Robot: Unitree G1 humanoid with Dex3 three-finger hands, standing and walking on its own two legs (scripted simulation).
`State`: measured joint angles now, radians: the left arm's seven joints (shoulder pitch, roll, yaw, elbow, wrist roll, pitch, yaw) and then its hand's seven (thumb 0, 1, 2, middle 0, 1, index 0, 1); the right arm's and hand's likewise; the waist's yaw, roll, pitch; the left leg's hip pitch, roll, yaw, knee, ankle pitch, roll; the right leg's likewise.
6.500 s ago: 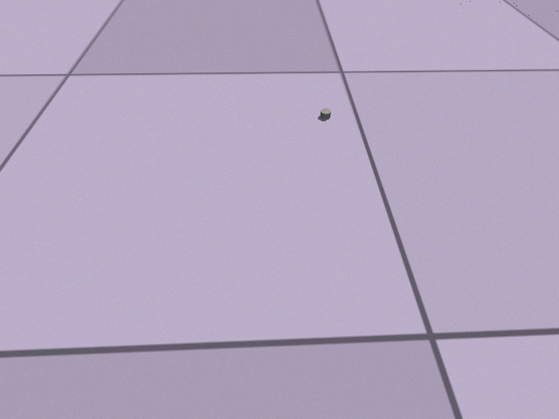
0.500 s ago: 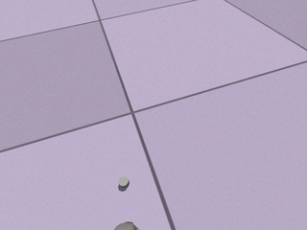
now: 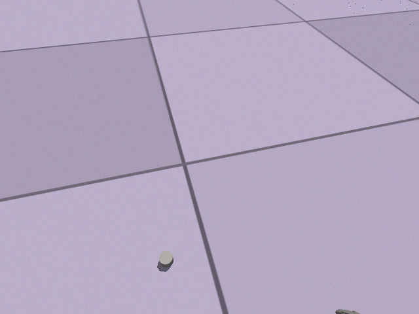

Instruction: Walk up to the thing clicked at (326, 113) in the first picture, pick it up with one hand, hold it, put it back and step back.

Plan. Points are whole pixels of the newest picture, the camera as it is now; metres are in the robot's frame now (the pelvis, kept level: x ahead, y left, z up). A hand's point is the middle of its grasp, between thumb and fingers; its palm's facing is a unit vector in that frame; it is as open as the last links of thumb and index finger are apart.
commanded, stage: walk up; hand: left
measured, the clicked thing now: (166, 259) +0.52 +0.22 -0.75
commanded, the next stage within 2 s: stand in 0.96 s
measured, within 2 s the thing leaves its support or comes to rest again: neither
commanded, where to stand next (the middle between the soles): +0.11 +0.00 m, yaw -1 degrees
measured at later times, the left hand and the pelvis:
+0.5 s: hand out of the picture +0.10 +0.24 -0.15, palm faces -0.02 -0.95 -0.32, open 7.4 cm; pelvis +0.01 +0.00 +0.01, yaw +0 degrees
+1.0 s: hand out of the picture +0.09 +0.26 -0.15, palm faces -0.01 -0.94 -0.34, open 7.4 cm; pelvis +0.02 +0.00 +0.01, yaw +0 degrees
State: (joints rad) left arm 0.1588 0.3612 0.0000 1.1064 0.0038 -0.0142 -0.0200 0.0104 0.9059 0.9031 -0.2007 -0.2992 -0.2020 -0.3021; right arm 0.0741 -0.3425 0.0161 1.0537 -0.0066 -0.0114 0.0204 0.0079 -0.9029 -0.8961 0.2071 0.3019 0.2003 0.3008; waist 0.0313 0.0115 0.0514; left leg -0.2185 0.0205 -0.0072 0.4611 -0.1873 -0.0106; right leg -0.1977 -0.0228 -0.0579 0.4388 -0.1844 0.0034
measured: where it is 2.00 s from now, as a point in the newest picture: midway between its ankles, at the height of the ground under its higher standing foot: outside the picture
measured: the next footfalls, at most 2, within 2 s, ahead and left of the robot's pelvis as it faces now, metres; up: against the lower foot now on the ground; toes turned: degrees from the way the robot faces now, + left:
none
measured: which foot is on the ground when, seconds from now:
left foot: down 0.00-1.00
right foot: down 0.00-1.00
